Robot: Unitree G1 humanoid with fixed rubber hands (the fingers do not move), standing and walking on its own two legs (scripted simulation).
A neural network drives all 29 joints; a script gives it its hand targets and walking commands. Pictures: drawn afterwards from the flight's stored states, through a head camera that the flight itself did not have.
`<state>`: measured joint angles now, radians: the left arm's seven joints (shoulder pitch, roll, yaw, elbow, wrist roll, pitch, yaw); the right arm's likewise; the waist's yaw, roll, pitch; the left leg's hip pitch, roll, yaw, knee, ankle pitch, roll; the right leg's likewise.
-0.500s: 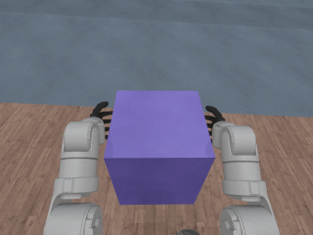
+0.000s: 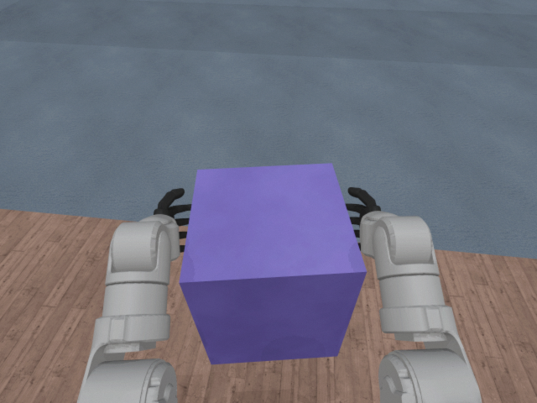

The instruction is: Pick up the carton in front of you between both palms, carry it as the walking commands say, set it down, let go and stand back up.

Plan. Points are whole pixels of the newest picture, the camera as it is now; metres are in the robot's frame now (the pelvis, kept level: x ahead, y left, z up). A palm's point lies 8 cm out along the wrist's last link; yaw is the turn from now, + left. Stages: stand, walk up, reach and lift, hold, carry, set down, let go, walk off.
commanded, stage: carry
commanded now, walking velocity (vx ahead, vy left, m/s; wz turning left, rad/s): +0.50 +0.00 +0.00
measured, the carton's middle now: (270, 266) +0.33 +0.01 +0.01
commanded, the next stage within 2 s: none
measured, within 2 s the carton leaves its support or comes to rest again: neither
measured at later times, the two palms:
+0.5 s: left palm (188, 112) +0.67 +0.18 +0.08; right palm (329, 117) +0.65 -0.12 +0.08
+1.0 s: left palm (219, 60) +0.96 +0.14 +0.06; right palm (327, 64) +0.95 -0.16 +0.05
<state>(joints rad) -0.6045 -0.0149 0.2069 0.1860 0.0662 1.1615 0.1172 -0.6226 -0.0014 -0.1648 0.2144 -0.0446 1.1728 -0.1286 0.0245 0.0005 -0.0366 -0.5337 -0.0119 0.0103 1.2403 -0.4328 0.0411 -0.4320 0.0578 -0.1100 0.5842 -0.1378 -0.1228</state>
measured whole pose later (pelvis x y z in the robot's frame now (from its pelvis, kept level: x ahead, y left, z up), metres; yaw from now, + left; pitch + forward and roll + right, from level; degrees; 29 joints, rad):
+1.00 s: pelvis +0.60 +0.00 -0.07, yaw +0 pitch +4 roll +0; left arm -0.67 -0.03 0.23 0.22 0.11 1.16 0.11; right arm -0.66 -0.03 -0.18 0.24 -0.03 1.16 -0.13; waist -0.01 0.01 -0.08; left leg -0.32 -0.06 0.03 1.20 -0.54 0.05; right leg -0.51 0.05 -0.11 0.61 -0.09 -0.12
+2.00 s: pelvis +1.18 +0.01 -0.09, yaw +0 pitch +4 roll -1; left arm -0.67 -0.02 0.22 0.11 0.09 1.18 0.13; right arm -0.66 -0.01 -0.20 0.15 -0.03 1.17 -0.13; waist -0.05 0.00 -0.07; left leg -0.13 -0.03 0.09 0.66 -0.47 0.05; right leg -0.52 0.02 -0.15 0.45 0.06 -0.07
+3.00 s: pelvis +1.31 +0.04 -0.08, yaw -1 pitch +2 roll +0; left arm -0.31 -0.15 0.22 0.18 0.23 0.89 0.02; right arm -0.31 0.13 -0.21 0.20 -0.22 0.90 -0.03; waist 0.00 0.00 -0.15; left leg -0.27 0.01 0.08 0.56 -0.31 0.03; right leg -0.30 -0.03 -0.11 0.55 -0.28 -0.02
